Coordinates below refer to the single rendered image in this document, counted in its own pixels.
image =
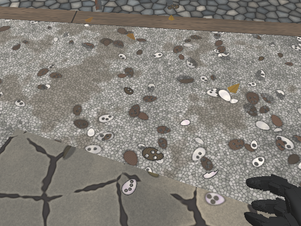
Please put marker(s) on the right robot hand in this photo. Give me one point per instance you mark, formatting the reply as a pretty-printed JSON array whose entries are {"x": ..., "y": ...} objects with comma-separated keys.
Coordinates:
[{"x": 288, "y": 212}]

